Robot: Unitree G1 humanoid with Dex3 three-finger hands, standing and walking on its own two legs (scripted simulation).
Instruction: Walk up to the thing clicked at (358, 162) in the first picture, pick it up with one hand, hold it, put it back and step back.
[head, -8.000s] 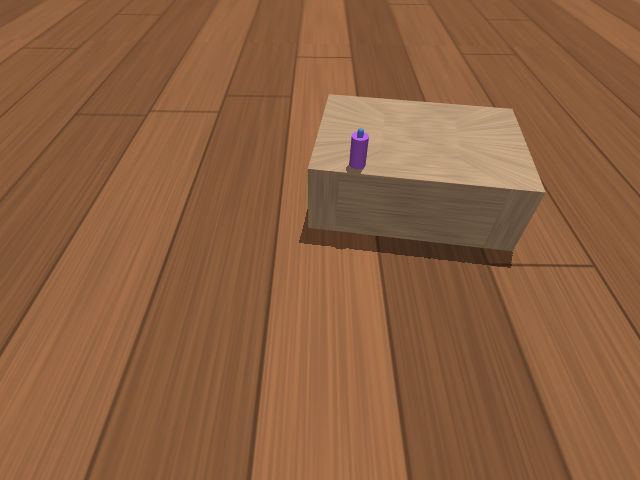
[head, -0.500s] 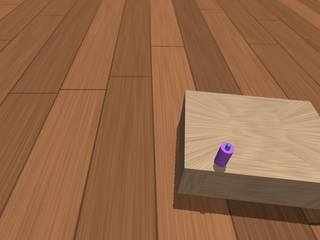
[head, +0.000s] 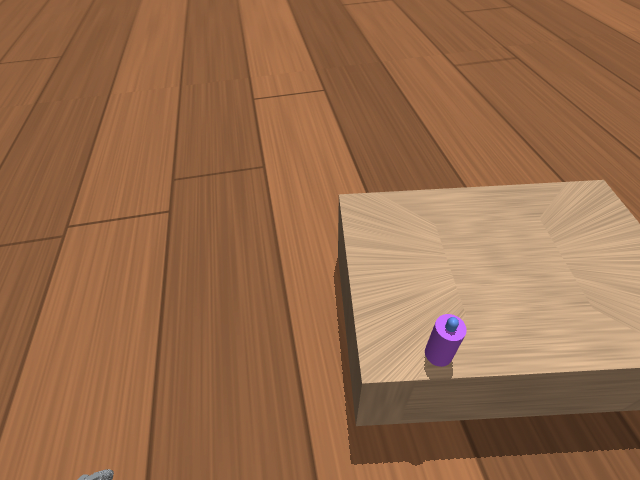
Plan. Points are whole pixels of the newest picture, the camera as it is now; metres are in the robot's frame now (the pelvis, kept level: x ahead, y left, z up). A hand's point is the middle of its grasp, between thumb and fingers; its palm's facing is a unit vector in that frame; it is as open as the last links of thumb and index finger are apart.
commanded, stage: walk up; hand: right
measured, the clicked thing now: (445, 337) +0.48 -0.28 -0.35
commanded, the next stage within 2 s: stand in 1.66 s
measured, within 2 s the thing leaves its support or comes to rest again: neither
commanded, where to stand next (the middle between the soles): +0.12 +0.01 m, yaw +0 degrees
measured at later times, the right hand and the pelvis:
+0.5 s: hand (510, 473) +0.18 -0.25 -0.13, palm faces -0.02 +0.90 -0.43, open 7.4 cm; pelvis +0.08 +0.03 +0.00, yaw -3 degrees
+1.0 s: hand (503, 475) +0.18 -0.24 -0.14, palm faces +0.00 +0.94 -0.34, open 7.4 cm; pelvis +0.09 +0.02 +0.02, yaw -2 degrees
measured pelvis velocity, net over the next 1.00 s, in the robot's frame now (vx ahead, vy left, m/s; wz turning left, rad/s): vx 0.09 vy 0.02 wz -0.03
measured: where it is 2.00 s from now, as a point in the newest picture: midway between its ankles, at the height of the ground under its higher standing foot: outside the picture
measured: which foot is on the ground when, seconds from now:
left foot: up 0.00-0.24, down 0.26-1.00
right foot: down 0.00-0.28, up 0.30-0.50, down 0.52-1.00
